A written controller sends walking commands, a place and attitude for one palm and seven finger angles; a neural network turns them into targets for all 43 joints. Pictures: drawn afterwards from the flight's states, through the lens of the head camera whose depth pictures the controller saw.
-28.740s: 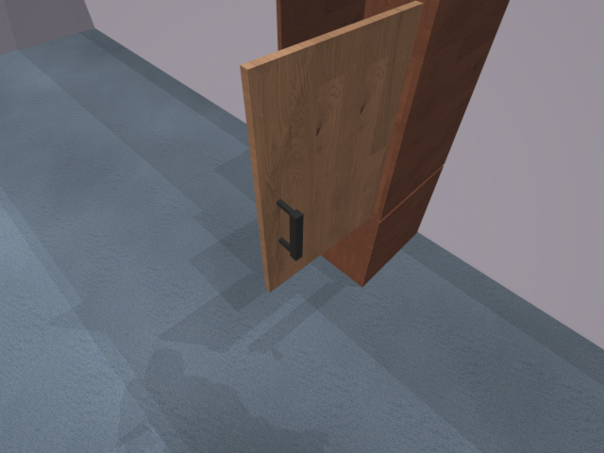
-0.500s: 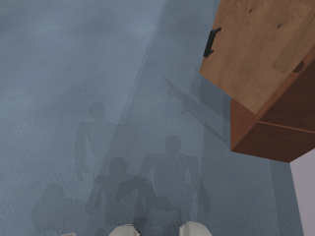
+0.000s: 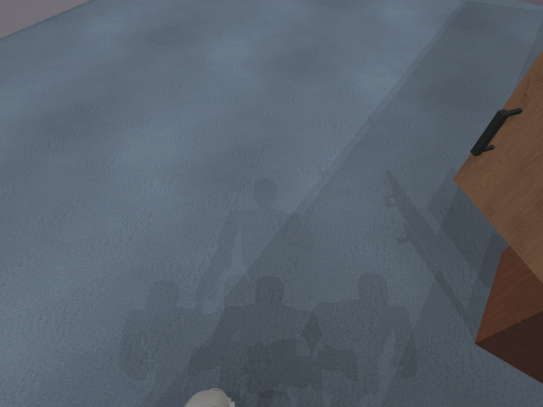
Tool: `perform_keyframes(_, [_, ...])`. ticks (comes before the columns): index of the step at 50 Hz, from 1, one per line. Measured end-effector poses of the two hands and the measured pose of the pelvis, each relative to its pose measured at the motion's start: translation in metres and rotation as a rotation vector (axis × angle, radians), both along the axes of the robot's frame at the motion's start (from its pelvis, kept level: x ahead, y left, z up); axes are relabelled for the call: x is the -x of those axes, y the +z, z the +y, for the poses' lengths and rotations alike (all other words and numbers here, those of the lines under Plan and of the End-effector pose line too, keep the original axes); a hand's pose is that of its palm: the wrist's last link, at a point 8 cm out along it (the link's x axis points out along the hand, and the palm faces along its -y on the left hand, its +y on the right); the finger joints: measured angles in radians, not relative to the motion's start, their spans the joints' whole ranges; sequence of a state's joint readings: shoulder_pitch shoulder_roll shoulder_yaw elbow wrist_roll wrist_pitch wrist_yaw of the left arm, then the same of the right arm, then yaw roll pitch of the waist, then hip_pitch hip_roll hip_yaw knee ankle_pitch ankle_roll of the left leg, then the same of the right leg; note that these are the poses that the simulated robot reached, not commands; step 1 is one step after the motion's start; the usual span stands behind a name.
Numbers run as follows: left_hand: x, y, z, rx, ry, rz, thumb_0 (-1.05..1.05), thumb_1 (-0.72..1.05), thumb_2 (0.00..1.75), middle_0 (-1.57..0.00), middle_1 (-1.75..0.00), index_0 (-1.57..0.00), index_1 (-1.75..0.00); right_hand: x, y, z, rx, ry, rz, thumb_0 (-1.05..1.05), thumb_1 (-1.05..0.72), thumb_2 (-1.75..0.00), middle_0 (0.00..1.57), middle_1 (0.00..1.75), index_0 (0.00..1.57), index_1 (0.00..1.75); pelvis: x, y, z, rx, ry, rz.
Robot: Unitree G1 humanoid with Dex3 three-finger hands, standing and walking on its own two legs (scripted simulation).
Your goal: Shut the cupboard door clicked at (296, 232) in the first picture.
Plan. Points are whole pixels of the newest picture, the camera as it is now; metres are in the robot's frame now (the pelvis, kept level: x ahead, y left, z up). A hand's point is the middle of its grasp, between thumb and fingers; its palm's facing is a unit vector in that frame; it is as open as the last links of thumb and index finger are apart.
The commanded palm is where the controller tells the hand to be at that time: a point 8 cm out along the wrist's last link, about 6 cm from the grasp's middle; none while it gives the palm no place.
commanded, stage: walk to a spot facing it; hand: left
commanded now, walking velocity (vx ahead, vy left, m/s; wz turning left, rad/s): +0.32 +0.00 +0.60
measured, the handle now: (495, 132) +0.77 -0.54 -0.10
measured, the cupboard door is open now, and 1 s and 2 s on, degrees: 53 53 53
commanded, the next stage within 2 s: turn to face it in 0.80 s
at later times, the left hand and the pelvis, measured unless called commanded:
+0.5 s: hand (157, 340) +0.24 +0.22 -0.16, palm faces +0.21 -0.94 -0.26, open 7.4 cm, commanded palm none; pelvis +0.18 +0.00 -0.03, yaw +13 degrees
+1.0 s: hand (148, 352) +0.23 +0.25 -0.21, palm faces +0.51 -0.83 -0.21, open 7.4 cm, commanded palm none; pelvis +0.33 +0.08 -0.02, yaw +28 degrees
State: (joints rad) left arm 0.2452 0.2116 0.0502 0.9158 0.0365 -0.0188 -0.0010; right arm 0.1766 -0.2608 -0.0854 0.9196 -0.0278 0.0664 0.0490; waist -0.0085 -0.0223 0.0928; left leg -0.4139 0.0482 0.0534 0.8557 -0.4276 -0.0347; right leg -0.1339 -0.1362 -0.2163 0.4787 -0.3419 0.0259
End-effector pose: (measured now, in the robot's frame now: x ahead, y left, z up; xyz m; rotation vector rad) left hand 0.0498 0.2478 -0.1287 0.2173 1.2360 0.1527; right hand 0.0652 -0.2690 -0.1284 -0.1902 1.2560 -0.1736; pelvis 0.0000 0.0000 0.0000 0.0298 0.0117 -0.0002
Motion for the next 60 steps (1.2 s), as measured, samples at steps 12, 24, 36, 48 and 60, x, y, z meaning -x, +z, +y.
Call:
perform_keyframes(12, [0.025, -0.015, 0.055, -0.003, 0.191, 0.169, 0.01, 0.91, 0.9, -0.2, -0.29, -0.2, -0.3, -0.113, 0.005, 0.06, 0.022, 0.192, -0.117, 0.0, -0.91, -0.9, 0.2, 0.3, 0.2, 0.3, -0.062, -0.008, 0.029, 0.017, 0.105, -0.016])
perform_keyframes(24, [-0.162, -0.003, 0.025, -0.031, 0.163, -0.159, 0.01, 0.91, 0.9, -0.2, -0.29, -0.2, -0.3, -0.137, -0.046, 0.039, -0.067, 0.161, 0.155, 0.0, -0.91, -0.9, 0.2, 0.3, 0.2, 0.3, -0.169, -0.025, 0.002, -0.006, 0.209, -0.031])
perform_keyframes(36, [-0.165, -0.002, -0.007, 0.028, 0.396, -0.021, 0.0, 0.94, 0.9, -0.2, -0.29, -0.2, -0.3, -0.323, -0.005, 0.06, -0.032, 0.343, 0.039, 0.01, -0.91, -0.9, 0.19, 0.3, 0.19, 0.3, -0.258, 0.003, 0.006, 0.028, 0.386, 0.003])
perform_keyframes(48, [-0.136, -0.047, 0.026, 0.108, 0.588, 0.184, 0.01, 0.91, 0.9, -0.2, -0.29, -0.2, -0.3, -0.495, -0.004, 0.191, -0.02, 0.625, -0.196, 0.0, -0.91, -0.9, 0.19, 0.3, 0.2, 0.3, -0.319, -0.027, 0.071, 0.046, 0.494, -0.025])
perform_keyframes(60, [-0.237, -0.015, 0.082, 0.052, 0.506, 0.048, 0.0, 0.91, 0.9, -0.19, -0.29, -0.19, -0.3, -0.487, -0.001, 0.217, -0.065, 0.532, -0.113, 0.0, -0.91, -0.9, 0.2, 0.3, 0.2, 0.3, -0.359, -0.003, 0.095, 0.048, 0.421, -0.036])
